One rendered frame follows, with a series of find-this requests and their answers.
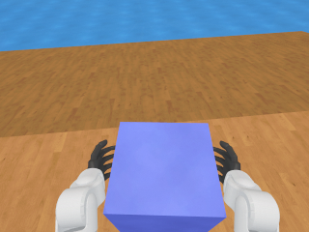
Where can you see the right robot forearm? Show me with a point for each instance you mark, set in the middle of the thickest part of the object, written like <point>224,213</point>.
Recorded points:
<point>255,210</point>

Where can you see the robot right hand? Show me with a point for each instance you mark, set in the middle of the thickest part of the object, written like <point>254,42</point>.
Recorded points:
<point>230,161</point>

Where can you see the robot left hand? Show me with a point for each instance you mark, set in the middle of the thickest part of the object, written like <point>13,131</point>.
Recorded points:
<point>98,160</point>

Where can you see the left robot forearm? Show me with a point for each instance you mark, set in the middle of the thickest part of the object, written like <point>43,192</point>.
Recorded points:
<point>77,206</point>

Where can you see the carton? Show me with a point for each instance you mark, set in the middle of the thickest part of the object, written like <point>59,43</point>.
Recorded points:
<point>164,178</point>

